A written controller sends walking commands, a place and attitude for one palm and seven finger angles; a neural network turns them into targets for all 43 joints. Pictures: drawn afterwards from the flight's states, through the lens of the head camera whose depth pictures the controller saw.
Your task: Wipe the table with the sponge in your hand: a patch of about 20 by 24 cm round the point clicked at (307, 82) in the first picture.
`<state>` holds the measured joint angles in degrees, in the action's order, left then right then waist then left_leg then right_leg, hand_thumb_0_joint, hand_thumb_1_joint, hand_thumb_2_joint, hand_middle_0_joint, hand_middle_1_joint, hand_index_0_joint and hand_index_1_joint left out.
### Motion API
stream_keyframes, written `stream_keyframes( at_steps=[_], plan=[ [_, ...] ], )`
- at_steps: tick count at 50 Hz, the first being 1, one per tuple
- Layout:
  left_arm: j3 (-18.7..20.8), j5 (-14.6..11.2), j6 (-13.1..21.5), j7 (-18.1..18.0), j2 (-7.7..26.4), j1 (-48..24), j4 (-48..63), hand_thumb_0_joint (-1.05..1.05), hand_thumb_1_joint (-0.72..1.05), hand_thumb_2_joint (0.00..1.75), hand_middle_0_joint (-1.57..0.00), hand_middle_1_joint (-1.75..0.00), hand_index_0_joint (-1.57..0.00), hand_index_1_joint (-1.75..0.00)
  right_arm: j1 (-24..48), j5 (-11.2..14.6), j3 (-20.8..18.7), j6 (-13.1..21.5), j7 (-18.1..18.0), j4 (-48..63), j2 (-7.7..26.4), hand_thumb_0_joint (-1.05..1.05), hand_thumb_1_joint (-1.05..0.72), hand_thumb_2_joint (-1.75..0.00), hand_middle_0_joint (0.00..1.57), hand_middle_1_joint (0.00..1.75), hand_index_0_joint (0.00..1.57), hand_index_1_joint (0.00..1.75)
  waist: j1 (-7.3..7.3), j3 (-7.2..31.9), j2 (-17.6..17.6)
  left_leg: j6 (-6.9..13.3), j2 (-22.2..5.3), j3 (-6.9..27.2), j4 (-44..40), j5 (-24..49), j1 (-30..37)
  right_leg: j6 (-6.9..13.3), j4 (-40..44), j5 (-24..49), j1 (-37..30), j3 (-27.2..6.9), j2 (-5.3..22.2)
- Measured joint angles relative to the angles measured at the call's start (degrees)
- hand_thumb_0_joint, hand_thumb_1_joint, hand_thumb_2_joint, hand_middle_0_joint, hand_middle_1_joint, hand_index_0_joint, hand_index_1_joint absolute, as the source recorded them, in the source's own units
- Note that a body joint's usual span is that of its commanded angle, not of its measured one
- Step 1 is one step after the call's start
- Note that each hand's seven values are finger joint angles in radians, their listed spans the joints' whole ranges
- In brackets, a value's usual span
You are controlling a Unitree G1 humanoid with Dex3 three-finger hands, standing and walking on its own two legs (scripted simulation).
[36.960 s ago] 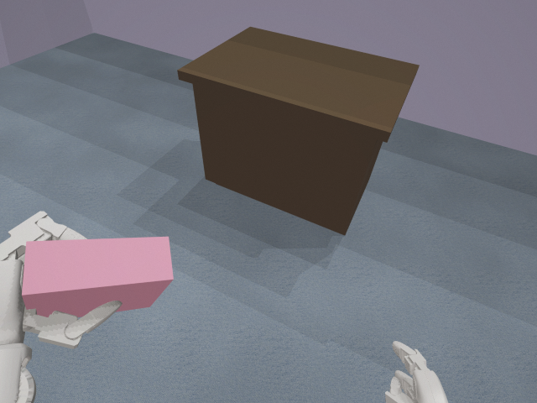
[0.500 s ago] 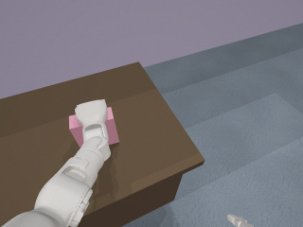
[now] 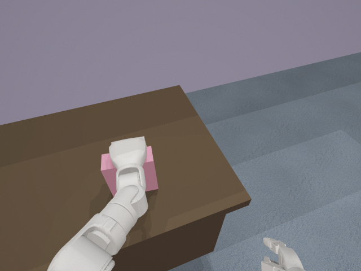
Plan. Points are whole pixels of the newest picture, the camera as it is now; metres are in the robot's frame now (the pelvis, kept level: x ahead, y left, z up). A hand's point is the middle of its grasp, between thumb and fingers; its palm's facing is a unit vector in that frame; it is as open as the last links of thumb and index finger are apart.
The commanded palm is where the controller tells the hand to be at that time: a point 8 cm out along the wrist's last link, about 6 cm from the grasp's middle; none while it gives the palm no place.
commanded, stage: wipe back along the third lane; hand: left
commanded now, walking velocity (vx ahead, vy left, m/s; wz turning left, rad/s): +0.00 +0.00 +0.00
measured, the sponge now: (133, 177) +0.36 +0.18 -0.04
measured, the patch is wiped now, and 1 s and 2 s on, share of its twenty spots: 1.00 1.00 1.00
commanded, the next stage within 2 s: slide back across to the middle lane in 1.44 s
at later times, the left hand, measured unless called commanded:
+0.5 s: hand (138, 177) +0.33 +0.15 +0.01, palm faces -0.04 -0.03 -1.00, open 9.6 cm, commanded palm +0.27 +0.13 +0.04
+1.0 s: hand (138, 182) +0.32 +0.15 +0.01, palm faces -0.02 -0.06 -1.00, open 9.6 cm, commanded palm +0.27 +0.13 +0.04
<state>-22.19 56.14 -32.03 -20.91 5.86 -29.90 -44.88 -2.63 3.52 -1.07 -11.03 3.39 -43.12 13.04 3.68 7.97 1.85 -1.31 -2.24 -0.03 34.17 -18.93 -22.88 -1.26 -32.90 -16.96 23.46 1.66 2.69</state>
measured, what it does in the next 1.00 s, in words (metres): stands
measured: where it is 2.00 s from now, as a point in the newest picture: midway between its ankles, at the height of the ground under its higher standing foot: outside the picture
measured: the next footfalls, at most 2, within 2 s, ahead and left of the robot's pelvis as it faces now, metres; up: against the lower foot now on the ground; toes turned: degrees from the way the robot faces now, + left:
none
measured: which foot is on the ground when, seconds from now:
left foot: down 0.00-1.00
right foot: down 0.00-1.00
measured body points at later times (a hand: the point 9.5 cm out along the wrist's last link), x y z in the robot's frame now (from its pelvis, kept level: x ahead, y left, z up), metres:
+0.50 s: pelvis -0.01 -0.02 +0.00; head -0.02 -0.04 +0.45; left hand +0.32 +0.15 +0.06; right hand +0.18 -0.24 -0.11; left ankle -0.02 +0.13 -0.73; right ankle -0.01 -0.14 -0.73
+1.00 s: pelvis -0.01 -0.01 +0.00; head -0.01 -0.04 +0.45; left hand +0.31 +0.15 +0.06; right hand +0.21 -0.23 -0.10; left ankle -0.02 +0.13 -0.73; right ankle -0.01 -0.14 -0.73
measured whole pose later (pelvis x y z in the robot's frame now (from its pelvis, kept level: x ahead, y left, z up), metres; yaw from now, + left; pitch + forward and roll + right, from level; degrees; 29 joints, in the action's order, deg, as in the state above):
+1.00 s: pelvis -0.01 -0.01 +0.00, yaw -1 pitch +5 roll +0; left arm -24.1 57.4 -33.5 -20.0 5.5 -18.0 -31.9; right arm -0.8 4.1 -0.6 -10.7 3.7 -42.0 13.7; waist 5.0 7.3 2.5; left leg -2.4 -3.1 -0.5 33.0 -18.2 -19.5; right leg -0.4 -33.8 -17.2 21.4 1.1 1.8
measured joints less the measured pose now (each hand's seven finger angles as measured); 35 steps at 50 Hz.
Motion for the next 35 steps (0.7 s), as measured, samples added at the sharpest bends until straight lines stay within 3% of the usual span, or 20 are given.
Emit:
stream_keyframes(
  at_steps=[22,35],
  plan=[
    [-0.86,-1.03,-0.46,-1.08,-0.54,4.70,3.17,0.00,-0.47,1.11,-0.74,-1.44,-0.75,-1.45,-1.06,0.52,0.28,0.33,-0.13,-0.74,0.52,0.01,-0.91,-0.89,0.19,0.30,0.19,0.30,0.27,-0.53,0.96,-0.97,-0.75,-0.16,-1.32,1.50,2.04,0.80,-0.51,0.60,-0.98,-0.21,-0.77],
    [-1.73,-0.09,-0.64,0.07,-0.24,9.59,8.90,0.01,-0.47,1.11,-0.74,-1.44,-0.75,-1.45,1.01,0.77,0.17,0.67,0.03,0.23,1.16,0.01,-0.91,-0.90,0.19,0.30,0.19,0.30,1.07,-0.64,0.85,-1.26,-1.03,-0.18,-2.01,1.35,3.89,1.14,-0.40,0.15,-2.52,-0.18,-1.06]
  ],
)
